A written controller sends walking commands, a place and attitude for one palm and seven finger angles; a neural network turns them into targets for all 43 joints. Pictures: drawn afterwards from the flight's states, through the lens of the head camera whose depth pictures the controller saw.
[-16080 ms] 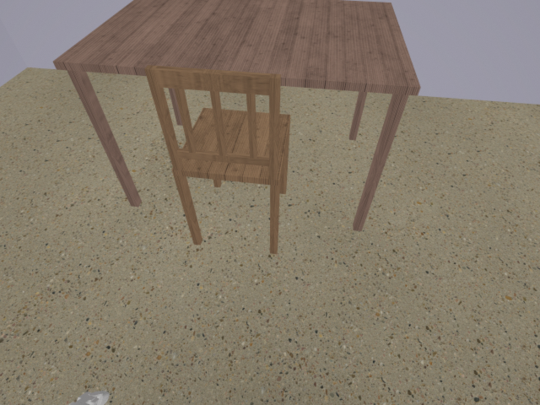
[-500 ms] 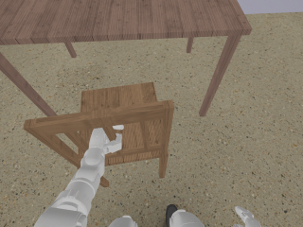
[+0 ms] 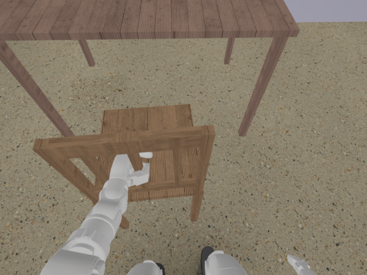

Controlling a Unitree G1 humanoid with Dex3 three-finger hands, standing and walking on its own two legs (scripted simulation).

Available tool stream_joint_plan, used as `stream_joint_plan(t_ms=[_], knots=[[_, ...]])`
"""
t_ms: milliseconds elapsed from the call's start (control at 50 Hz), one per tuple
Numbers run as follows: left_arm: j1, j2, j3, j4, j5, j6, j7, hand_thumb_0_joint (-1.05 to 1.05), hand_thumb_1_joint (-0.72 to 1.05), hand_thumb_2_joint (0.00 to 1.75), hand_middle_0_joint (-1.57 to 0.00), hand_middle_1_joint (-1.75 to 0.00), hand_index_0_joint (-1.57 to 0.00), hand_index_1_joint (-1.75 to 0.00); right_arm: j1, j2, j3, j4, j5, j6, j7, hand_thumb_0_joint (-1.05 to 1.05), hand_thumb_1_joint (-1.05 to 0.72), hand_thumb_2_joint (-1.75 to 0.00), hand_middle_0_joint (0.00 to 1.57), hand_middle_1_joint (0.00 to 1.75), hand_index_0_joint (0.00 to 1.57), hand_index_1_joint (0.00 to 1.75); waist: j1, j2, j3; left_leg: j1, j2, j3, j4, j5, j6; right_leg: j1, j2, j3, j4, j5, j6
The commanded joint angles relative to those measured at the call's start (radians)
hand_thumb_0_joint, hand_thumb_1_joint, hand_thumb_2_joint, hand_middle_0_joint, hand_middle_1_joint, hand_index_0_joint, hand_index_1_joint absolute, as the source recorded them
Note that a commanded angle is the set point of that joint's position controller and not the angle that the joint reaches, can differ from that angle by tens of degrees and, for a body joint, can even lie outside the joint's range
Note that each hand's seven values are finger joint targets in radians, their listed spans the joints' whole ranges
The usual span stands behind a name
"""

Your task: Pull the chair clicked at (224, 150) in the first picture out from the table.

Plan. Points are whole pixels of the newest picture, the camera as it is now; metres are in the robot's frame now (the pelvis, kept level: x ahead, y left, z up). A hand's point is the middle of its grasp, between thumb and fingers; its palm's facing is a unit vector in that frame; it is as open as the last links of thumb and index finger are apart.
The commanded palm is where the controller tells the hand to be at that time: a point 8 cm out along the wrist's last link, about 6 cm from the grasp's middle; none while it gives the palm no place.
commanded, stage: step backward, pulling the chair out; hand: left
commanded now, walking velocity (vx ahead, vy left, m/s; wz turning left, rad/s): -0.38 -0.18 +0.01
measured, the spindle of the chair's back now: (139, 170) +0.38 +0.11 -0.09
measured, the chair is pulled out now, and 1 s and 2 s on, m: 0.35 0.50 0.60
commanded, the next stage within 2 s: stop walking, hand still on the chair in 1.24 s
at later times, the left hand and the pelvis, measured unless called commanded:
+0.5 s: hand (143, 197) +0.29 +0.09 -0.06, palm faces -0.06 -0.98 -0.16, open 5.3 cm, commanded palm +0.28 +0.14 -0.05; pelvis -0.06 -0.01 +0.00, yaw +0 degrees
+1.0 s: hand (144, 234) +0.21 +0.08 -0.06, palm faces -0.06 -0.99 -0.16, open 5.3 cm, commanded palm +0.20 +0.14 -0.06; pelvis -0.14 -0.02 +0.01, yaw +0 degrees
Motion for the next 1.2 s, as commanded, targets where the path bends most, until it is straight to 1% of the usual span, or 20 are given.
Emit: stream_joint_plan(t_ms=[0,100,140,200,260,300,380,420,480,560,620,700,820,880,920,940,1000,1080,1140,1180], knots=[[-0.259,0.085,-0.041,-0.274,0.008,-0.076,-0.008,0.00,0.90,0.90,-0.50,-1.45,-0.50,-1.45,-0.039,-0.112,-0.036,-0.160,-0.008,-0.016,-0.006,0.00,-0.90,-0.90,0.20,0.30,0.20,0.30,0.064,0.219,-0.335,-0.084,0.324,-0.289,-0.345,-0.146,0.144,0.271,-0.001,0.034,0.273,-0.277,-0.001],[-0.302,0.104,-0.017,-0.181,0.040,-0.089,-0.017,0.00,0.90,0.90,-0.50,-1.45,-0.50,-1.45,0.056,-0.125,-0.060,-0.073,-0.022,-0.048,0.007,0.00,-0.90,-0.90,0.20,0.30,0.20,0.30,0.035,0.082,-0.378,0.204,0.266,-0.189,-0.099,0.427,0.095,0.248,-0.017,0.044,0.027,0.012,-0.002],[-0.317,0.102,-0.028,-0.180,0.052,-0.104,-0.024,0.00,0.90,0.90,-0.50,-1.45,-0.50,-1.45,0.026,-0.123,-0.059,-0.066,-0.028,-0.057,0.012,0.00,-0.90,-0.90,0.20,0.30,0.20,0.30,0.048,0.187,-0.348,0.157,0.243,-0.156,-0.114,0.338,0.069,0.240,-0.041,0.052,0.018,0.007,-0.013],[-0.250,0.182,0.026,-0.166,0.036,-0.112,-0.010,0.00,0.90,0.90,-0.50,-1.45,-0.50,-1.45,0.064,-0.124,-0.078,-0.060,-0.009,-0.057,0.004,0.00,-0.90,-0.90,0.20,0.30,0.20,0.30,0.033,0.025,-0.500,0.191,0.159,-0.062,-0.019,0.262,0.012,0.334,-0.114,0.140,-0.048,0.262,-0.031],[-0.226,0.218,0.048,-0.163,0.032,-0.110,-0.006,0.00,0.90,0.90,-0.50,-1.45,-0.50,-1.45,-0.003,-0.104,-0.065,-0.083,0.000,-0.058,-0.005,0.00,-0.90,-0.90,0.20,0.30,0.20,0.30,0.056,-0.107,-0.445,0.086,0.026,-0.031,0.190,-0.224,-0.033,0.266,-0.294,0.276,-0.183,0.190,-0.109],[-0.172,0.210,0.057,-0.144,0.034,-0.088,-0.003,0.00,0.90,0.90,-0.50,-1.45,-0.50,-1.45,-0.013,-0.108,-0.053,-0.074,-0.007,-0.061,-0.007,0.00,-0.90,-0.90,0.20,0.30,0.20,0.30,0.067,-0.089,-0.425,0.045,0.016,-0.087,0.238,-0.265,-0.033,0.289,-0.318,0.258,-0.163,0.253,-0.152],[-0.181,0.163,0.035,-0.186,0.023,-0.069,-0.005,0.00,0.90,0.90,-0.50,-1.45,-0.50,-1.45,0.022,-0.119,-0.037,-0.071,-0.009,-0.067,-0.016,0.00,-0.90,-0.90,0.20,0.30,0.20,0.30,0.041,-0.108,-0.434,0.128,0.072,-0.089,-0.106,-0.020,-0.010,0.346,-0.198,0.116,-0.040,0.321,-0.061],[-0.194,0.133,0.009,-0.202,0.019,-0.067,-0.005,0.00,0.90,0.90,-0.50,-1.45,-0.50,-1.45,0.027,-0.150,-0.056,-0.088,-0.013,-0.053,-0.013,0.00,-0.90,-0.90,0.20,0.30,0.20,0.30,0.050,0.054,-0.408,0.190,0.204,-0.188,-0.182,0.362,0.053,0.281,-0.057,0.051,0.032,0.170,0.008],[-0.276,0.093,-0.020,-0.281,0.033,-0.077,-0.016,0.00,0.90,0.90,-0.50,-1.45,-0.50,-1.45,0.001,-0.108,-0.048,-0.109,-0.034,-0.038,0.008,0.00,-0.90,-0.90,0.20,0.30,0.20,0.30,0.049,0.268,-0.428,0.219,0.289,-0.230,-0.180,0.550,0.105,0.214,-0.030,0.043,0.197,-0.168,-0.003],[-0.257,0.105,-0.001,-0.245,0.047,-0.088,-0.013,0.00,0.90,0.90,-0.50,-1.45,-0.50,-1.45,0.050,-0.117,-0.063,-0.083,-0.032,-0.045,0.028,0.00,-0.90,-0.90,0.20,0.30,0.20,0.30,0.040,0.147,-0.442,0.358,0.277,-0.204,-0.036,0.800,0.088,0.241,-0.035,0.056,0.023,0.044,-0.019],[-0.247,0.160,0.028,-0.221,0.045,-0.097,-0.013,0.00,0.90,0.90,-0.50,-1.45,-0.50,-1.45,0.064,-0.127,-0.072,-0.081,-0.020,-0.039,0.020,0.00,-0.90,-0.90,0.20,0.30,0.20,0.30,0.025,0.078,-0.495,0.265,0.206,-0.121,-0.017,0.601,0.022,0.390,-0.086,0.089,-0.029,0.436,-0.034],[-0.150,0.228,0.069,-0.165,0.024,-0.078,-0.011,0.00,0.90,0.90,-0.50,-1.45,-0.50,-1.45,-0.004,-0.113,-0.061,-0.101,0.002,-0.045,-0.002,0.00,-0.90,-0.90,0.20,0.30,0.20,0.30,0.069,-0.076,-0.472,0.039,0.017,-0.072,0.254,-0.306,-0.041,0.388,-0.339,0.271,-0.137,0.526,-0.156],[-0.150,0.171,0.042,-0.201,0.020,-0.031,-0.006,0.00,0.90,0.90,-0.50,-1.45,-0.50,-1.45,0.023,-0.119,-0.027,-0.078,-0.009,-0.043,-0.014,0.00,-0.90,-0.90,0.20,0.30,0.20,0.30,0.047,-0.106,-0.457,0.133,0.058,-0.070,-0.084,-0.102,-0.026,0.393,-0.239,0.115,-0.050,0.432,-0.079],[-0.219,0.110,-0.017,-0.262,0.015,-0.041,-0.015,0.00,0.90,0.90,-0.50,-1.45,-0.50,-1.45,0.025,-0.144,-0.054,-0.111,-0.005,-0.021,-0.008,0.00,-0.90,-0.90,0.20,0.30,0.20,0.30,0.051,0.003,-0.444,0.203,0.206,-0.131,-0.177,0.325,0.048,0.325,-0.069,0.051,0.000,0.157,0.021],[-0.282,0.091,-0.037,-0.319,0.023,-0.047,-0.019,0.00,0.90,0.90,-0.50,-1.45,-0.50,-1.45,-0.018,-0.117,-0.038,-0.128,-0.028,-0.012,-0.004,0.00,-0.90,-0.90,0.20,0.30,0.20,0.30,0.050,0.278,-0.420,0.159,0.264,-0.186,-0.225,0.406,0.087,0.290,-0.043,0.019,0.170,-0.038,0.008],[-0.267,0.099,-0.022,-0.294,0.026,-0.044,-0.016,0.00,0.90,0.90,-0.50,-1.45,-0.50,-1.45,-0.012,-0.113,-0.040,-0.123,-0.033,-0.010,0.002,0.00,-0.90,-0.90,0.20,0.30,0.20,0.30,0.058,0.305,-0.413,0.175,0.283,-0.195,-0.214,0.456,0.100,0.256,-0.037,0.024,0.194,-0.165,-0.002],[-0.259,0.102,-0.009,-0.220,0.025,-0.048,-0.014,0.00,0.90,0.90,-0.50,-1.45,-0.50,-1.45,0.052,-0.123,-0.054,-0.093,-0.023,-0.023,0.016,0.00,-0.90,-0.90,0.20,0.30,0.20,0.30,0.053,0.114,-0.422,0.325,0.277,-0.194,-0.072,0.672,0.087,0.246,-0.032,0.032,0.031,0.005,-0.015],[-0.274,0.165,0.019,-0.170,0.023,-0.062,-0.016,0.00,0.90,0.90,-0.50,-1.45,-0.50,-1.45,0.057,-0.122,-0.060,-0.097,0.001,-0.018,0.003,0.00,-0.90,-0.90,0.20,0.30,0.20,0.30,0.030,-0.024,-0.513,0.226,0.154,-0.051,-0.005,0.349,-0.018,0.425,-0.152,0.115,-0.035,0.477,-0.046],[-0.219,0.197,0.036,-0.105,0.009,-0.044,-0.018,0.00,0.90,0.90,-0.50,-1.45,-0.50,-1.45,0.028,-0.114,-0.047,-0.097,0.012,-0.023,-0.003,0.00,-0.90,-0.90,0.20,0.30,0.20,0.30,0.060,-0.079,-0.446,0.119,0.049,-0.038,0.115,-0.225,-0.032,0.331,-0.282,0.223,-0.145,0.290,-0.103],[-0.210,0.182,0.038,-0.088,0.012,-0.029,-0.019,0.00,0.90,0.90,-0.50,-1.45,-0.50,-1.45,0.018,-0.114,-0.036,-0.097,0.010,-0.028,-0.003,0.00,-0.90,-0.90,0.20,0.30,0.20,0.30,0.070,-0.124,-0.416,0.095,0.034,-0.068,0.165,-0.271,-0.023,0.283,-0.298,0.217,-0.175,0.108,-0.117]])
